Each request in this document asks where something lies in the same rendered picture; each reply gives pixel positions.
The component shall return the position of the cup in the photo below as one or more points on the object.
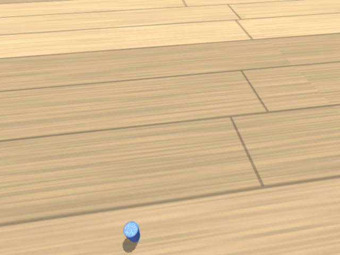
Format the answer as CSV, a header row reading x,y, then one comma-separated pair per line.
x,y
131,231

